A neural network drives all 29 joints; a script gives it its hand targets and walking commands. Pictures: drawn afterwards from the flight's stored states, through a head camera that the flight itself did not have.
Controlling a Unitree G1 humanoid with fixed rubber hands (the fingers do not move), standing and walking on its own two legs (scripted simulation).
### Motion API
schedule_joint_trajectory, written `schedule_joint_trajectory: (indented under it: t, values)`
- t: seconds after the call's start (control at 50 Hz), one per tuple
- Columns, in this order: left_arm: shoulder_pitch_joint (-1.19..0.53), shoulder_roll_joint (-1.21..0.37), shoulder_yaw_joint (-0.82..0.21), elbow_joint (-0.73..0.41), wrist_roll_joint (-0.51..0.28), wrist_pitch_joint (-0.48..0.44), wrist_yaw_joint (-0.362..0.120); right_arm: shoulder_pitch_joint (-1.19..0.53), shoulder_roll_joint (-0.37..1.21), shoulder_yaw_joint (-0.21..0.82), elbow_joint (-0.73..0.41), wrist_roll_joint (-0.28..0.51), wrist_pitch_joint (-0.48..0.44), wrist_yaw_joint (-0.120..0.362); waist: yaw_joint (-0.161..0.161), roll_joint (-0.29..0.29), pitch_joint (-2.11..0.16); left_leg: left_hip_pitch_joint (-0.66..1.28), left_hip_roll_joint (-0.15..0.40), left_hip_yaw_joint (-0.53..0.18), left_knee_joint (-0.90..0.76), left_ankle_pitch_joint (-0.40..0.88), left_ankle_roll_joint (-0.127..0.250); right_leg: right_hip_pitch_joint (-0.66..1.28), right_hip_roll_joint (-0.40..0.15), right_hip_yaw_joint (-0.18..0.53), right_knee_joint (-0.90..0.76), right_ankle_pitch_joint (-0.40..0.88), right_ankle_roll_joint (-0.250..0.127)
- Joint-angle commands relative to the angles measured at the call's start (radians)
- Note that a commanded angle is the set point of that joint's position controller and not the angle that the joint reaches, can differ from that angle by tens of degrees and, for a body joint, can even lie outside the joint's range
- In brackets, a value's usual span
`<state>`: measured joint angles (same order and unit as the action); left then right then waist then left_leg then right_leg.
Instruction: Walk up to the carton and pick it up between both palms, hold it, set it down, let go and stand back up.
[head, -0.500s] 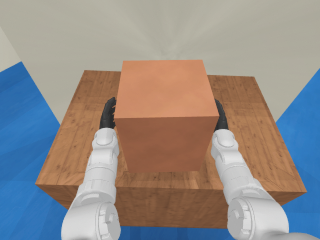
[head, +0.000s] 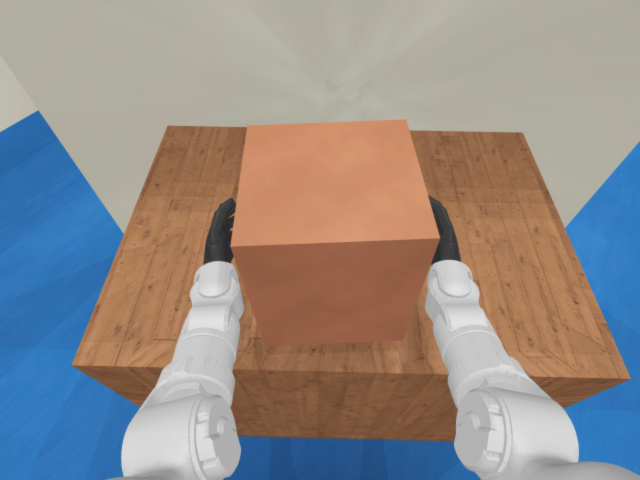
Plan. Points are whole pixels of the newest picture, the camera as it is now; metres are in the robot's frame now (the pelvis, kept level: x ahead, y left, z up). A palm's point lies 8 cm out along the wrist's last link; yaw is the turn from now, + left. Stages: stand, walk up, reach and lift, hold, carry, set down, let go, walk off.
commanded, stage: set down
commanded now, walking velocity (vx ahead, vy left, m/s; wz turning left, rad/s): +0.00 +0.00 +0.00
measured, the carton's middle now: (330, 240) +0.41 +0.02 +0.03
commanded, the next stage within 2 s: none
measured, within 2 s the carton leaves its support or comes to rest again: rests again in 0.50 s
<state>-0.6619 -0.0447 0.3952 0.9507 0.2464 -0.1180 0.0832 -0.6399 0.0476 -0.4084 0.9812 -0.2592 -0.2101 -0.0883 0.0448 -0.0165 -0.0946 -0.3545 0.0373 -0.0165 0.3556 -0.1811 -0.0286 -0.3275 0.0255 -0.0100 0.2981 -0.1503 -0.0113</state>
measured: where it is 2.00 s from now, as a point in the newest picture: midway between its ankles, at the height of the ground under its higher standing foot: outside the picture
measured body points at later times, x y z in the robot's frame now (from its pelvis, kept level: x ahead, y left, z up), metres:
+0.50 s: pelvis -0.01 +0.00 +0.00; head +0.06 +0.01 +0.44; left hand +0.38 +0.17 +0.00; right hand +0.39 -0.14 +0.00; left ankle -0.01 +0.13 -0.75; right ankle -0.01 -0.11 -0.75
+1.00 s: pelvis -0.02 +0.01 -0.02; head +0.04 +0.01 +0.43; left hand +0.42 +0.20 +0.05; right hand +0.43 -0.16 +0.05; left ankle -0.01 +0.13 -0.75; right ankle -0.01 -0.11 -0.75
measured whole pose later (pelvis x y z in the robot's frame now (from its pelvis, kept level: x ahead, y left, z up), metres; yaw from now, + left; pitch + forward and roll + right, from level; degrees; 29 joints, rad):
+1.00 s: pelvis -0.02 +0.01 -0.02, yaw -1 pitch +19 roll -1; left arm -0.91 0.17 0.07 1.32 -0.18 -0.26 0.13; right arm -0.91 -0.21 0.03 1.29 0.25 -0.20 -0.08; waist 0.05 0.01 -0.23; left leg -0.66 0.05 0.01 0.58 -0.24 -0.02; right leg -0.63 0.03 -0.01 0.51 -0.20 0.00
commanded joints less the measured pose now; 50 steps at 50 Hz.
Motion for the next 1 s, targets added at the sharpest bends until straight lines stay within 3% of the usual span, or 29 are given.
schedule_joint_trajectory:
  t: [0.0, 0.02, 0.06, 0.1, 0.16, 0.28, 0.36, 0.38, 0.4, 0.42, 0.44, 0.5, 0.54, 0.56, 0.58, 0.6, 0.62, 0.66, 0.7, 0.74, 0.76, 0.78, 0.82, 0.86, 0.88, 0.9, 0.96, 0.98]
  values:
    - [-0.739, -0.572, -0.337, -0.106, 0.020, -0.105, -0.120, -0.701, 0.598, 0.310, -0.117, -0.080, -0.097, 0.156, -0.012, 0.006, -0.660, 0.164, -0.024, 0.106, 0.025, 0.452, -0.047, 0.414, 0.002, -0.060, 0.088, 0.557, 0.046]
    - [-0.719, -0.572, -0.327, -0.113, 0.028, -0.121, -0.117, -0.708, 0.605, 0.323, -0.127, -0.070, -0.109, 0.162, 0.014, 0.008, -0.676, 0.155, -0.024, 0.115, 0.031, 0.469, -0.043, 0.419, 0.000, -0.053, 0.091, 0.574, 0.048]
    - [-0.767, -0.568, -0.342, -0.120, 0.019, -0.157, -0.109, -0.705, 0.621, 0.324, -0.114, -0.084, -0.122, 0.161, -0.001, 0.016, -0.732, 0.132, -0.028, 0.111, 0.033, 0.464, -0.042, 0.449, -0.006, -0.047, 0.104, 0.614, 0.051]
    - [-0.723, -0.569, -0.337, -0.088, 0.023, -0.166, -0.109, -0.709, 0.616, 0.335, -0.113, -0.086, -0.134, 0.159, 0.013, 0.011, -0.713, 0.115, -0.028, 0.111, 0.038, 0.466, -0.042, 0.433, -0.005, -0.046, 0.108, 0.616, 0.049]
    - [-0.754, -0.581, -0.346, -0.077, 0.015, -0.202, -0.105, -0.709, 0.627, 0.333, -0.115, -0.102, -0.149, 0.157, -0.004, 0.004, -0.747, 0.070, -0.034, 0.115, 0.029, 0.410, -0.040, 0.457, -0.005, -0.045, 0.121, 0.618, 0.051]
    - [-0.746, -0.566, -0.353, -0.057, 0.008, -0.247, -0.094, -0.666, 0.619, 0.312, -0.047, -0.111, -0.167, 0.161, -0.001, 0.042, -0.750, 0.120, -0.022, 0.108, 0.056, 0.464, -0.056, 0.364, 0.005, -0.059, 0.107, 0.547, 0.037]
    - [-0.749, -0.560, -0.339, -0.016, 0.010, -0.278, -0.090, -0.675, 0.627, 0.311, -0.036, -0.121, -0.181, 0.163, 0.008, 0.014, -0.757, 0.058, -0.027, 0.110, 0.057, 0.420, -0.046, 0.382, 0.000, -0.046, 0.127, 0.562, 0.043]
    - [-0.745, -0.543, -0.323, 0.001, 0.013, -0.276, -0.092, -0.672, 0.615, 0.305, -0.021, -0.117, -0.175, 0.166, 0.018, 0.023, -0.712, 0.054, -0.025, 0.113, 0.049, 0.397, -0.044, 0.366, -0.001, -0.046, 0.118, 0.523, 0.043]
    - [-0.760, -0.541, -0.331, 0.003, 0.011, -0.279, -0.092, -0.667, 0.620, 0.299, -0.020, -0.125, -0.174, 0.165, 0.006, 0.023, -0.731, 0.057, -0.024, 0.106, 0.047, 0.372, -0.043, 0.359, -0.002, -0.052, 0.118, 0.497, 0.039]
    - [-0.753, -0.535, -0.301, 0.013, 0.019, -0.285, -0.094, -0.668, 0.603, 0.282, -0.005, -0.133, -0.179, 0.171, 0.022, 0.018, -0.696, 0.047, -0.026, 0.115, 0.047, 0.372, -0.043, 0.351, -0.002, -0.051, 0.117, 0.480, 0.038]
    - [-0.753, -0.542, -0.309, 0.034, 0.017, -0.286, -0.094, -0.664, 0.616, 0.275, -0.003, -0.139, -0.183, 0.169, 0.007, 0.021, -0.709, 0.058, -0.023, 0.112, 0.050, 0.380, -0.046, 0.335, -0.001, -0.053, 0.117, 0.485, 0.035]
    - [-0.774, -0.474, -0.293, 0.042, 0.015, -0.309, -0.085, -0.647, 0.566, 0.244, 0.025, -0.163, -0.195, 0.164, 0.002, 0.037, -0.760, 0.061, -0.028, 0.118, 0.063, 0.384, -0.049, 0.328, 0.000, -0.051, 0.123, 0.492, 0.032]
    - [-0.766, -0.392, -0.243, 0.078, 0.023, -0.313, -0.077, -0.651, 0.471, 0.197, 0.040, -0.168, -0.199, 0.156, 0.009, 0.022, -0.714, 0.065, -0.029, 0.123, 0.063, 0.376, -0.048, 0.305, -0.003, -0.050, 0.127, 0.475, 0.034]
    - [-0.756, -0.409, -0.217, 0.091, 0.043, -0.311, -0.084, -0.653, 0.490, 0.162, 0.042, -0.187, -0.201, 0.156, -0.006, 0.001, -0.692, 0.058, -0.027, 0.119, 0.053, 0.342, -0.038, 0.296, -0.001, -0.058, 0.117, 0.429, 0.032]
    - [-0.742, -0.278, -0.192, 0.100, 0.021, -0.317, -0.065, -0.650, 0.341, 0.155, 0.043, -0.154, -0.210, 0.145, 0.024, 0.022, -0.739, 0.066, -0.031, 0.134, 0.064, 0.375, -0.047, 0.293, 0.001, -0.051, 0.128, 0.459, 0.028]
    - [-0.760, -0.283, -0.166, 0.101, 0.031, -0.316, -0.064, -0.673, 0.346, 0.128, 0.028, -0.166, -0.210, 0.145, 0.026, 0.017, -0.747, 0.057, -0.031, 0.131, 0.066, 0.365, -0.042, 0.289, 0.000, -0.052, 0.134, 0.440, 0.030]
    - [-0.744, -0.191, -0.142, 0.082, 0.022, -0.324, -0.043, -0.664, 0.251, 0.118, 0.017, -0.144, -0.214, 0.128, 0.038, 0.021, -0.788, 0.061, -0.032, 0.138, 0.076, 0.391, -0.044, 0.276, 0.003, -0.050, 0.138, 0.442, 0.028]
    - [-0.681, 0.175, -0.074, 0.067, -0.062, -0.328, 0.024, -0.656, -0.158, 0.091, -0.011, -0.013, -0.218, 0.063, 0.068, 0.024, -0.870, 0.029, -0.037, 0.150, 0.131, 0.464, -0.048, 0.320, 0.009, -0.019, 0.181, 0.542, 0.031]
    - [-0.714, 0.295, -0.065, 0.055, -0.163, -0.306, 0.059, -0.745, -0.261, 0.172, -0.053, 0.147, -0.183, 0.016, 0.072, -0.019, -0.862, -0.051, -0.043, 0.151, 0.152, 0.413, -0.037, 0.344, 0.016, 0.015, 0.206, 0.573, 0.045]
    - [-0.776, 0.252, -0.150, 0.105, -0.263, -0.297, 0.068, -0.813, -0.192, 0.256, -0.047, 0.234, -0.136, 0.007, 0.049, -0.069, -0.834, -0.159, -0.043, 0.138, 0.157, 0.289, -0.019, 0.319, 0.012, 0.019, 0.225, 0.460, 0.055]
    - [-0.782, 0.288, -0.178, 0.135, -0.302, -0.288, 0.077, -0.798, -0.241, 0.285, -0.036, 0.285, -0.116, 0.004, 0.039, -0.061, -0.857, -0.153, -0.037, 0.138, 0.169, 0.281, -0.025, 0.286, 0.015, 0.020, 0.233, 0.443, 0.053]
    - [-0.763, 0.308, -0.222, 0.118, -0.337, -0.282, 0.079, -0.752, -0.281, 0.314, -0.015, 0.325, -0.095, -0.001, 0.017, -0.027, -0.888, -0.094, -0.035, 0.129, 0.190, 0.330, -0.040, 0.267, 0.020, 0.014, 0.240, 0.464, 0.046]
    - [-0.731, 0.314, -0.265, 0.222, -0.383, -0.244, 0.075, -0.757, -0.313, 0.357, 0.049, 0.397, -0.051, -0.001, 0.004, -0.021, -0.852, -0.064, -0.033, 0.108, 0.214, 0.342, -0.047, 0.173, 0.025, 0.010, 0.234, 0.426, 0.036]
    - [-0.725, 0.316, -0.308, 0.235, -0.423, -0.225, 0.065, -0.742, -0.359, 0.384, 0.114, 0.441, -0.029, -0.004, -0.014, 0.005, -0.865, -0.002, -0.027, 0.085, 0.238, 0.405, -0.066, 0.115, 0.026, -0.003, 0.242, 0.432, 0.030]
    - [-0.708, 0.318, -0.322, 0.226, -0.431, -0.214, 0.060, -0.738, -0.400, 0.378, 0.137, 0.468, -0.032, -0.008, -0.037, 0.020, -0.864, 0.046, -0.026, 0.071, 0.253, 0.451, -0.077, 0.085, 0.030, -0.007, 0.247, 0.460, 0.030]
    - [-0.671, 0.320, -0.326, 0.221, -0.428, -0.203, 0.051, -0.715, -0.409, 0.420, 0.128, 0.495, -0.037, -0.007, -0.018, 0.016, -0.852, 0.080, -0.026, 0.071, 0.260, 0.499, -0.083, 0.068, 0.033, -0.010, 0.240, 0.469, 0.031]
    - [-0.641, 0.317, -0.347, 0.218, -0.427, -0.168, 0.026, -0.685, -0.447, 0.455, 0.196, 0.557, -0.043, 0.003, -0.007, 0.054, -0.755, 0.142, -0.029, 0.047, 0.266, 0.561, -0.092, -0.017, 0.026, -0.012, 0.226, 0.411, 0.026]
    - [-0.631, 0.315, -0.350, 0.154, -0.435, -0.161, 0.028, -0.692, -0.463, 0.472, 0.150, 0.586, -0.054, 0.010, 0.005, 0.035, -0.754, 0.167, -0.021, 0.048, 0.258, 0.562, -0.088, -0.046, 0.033, -0.022, 0.213, 0.377, 0.026]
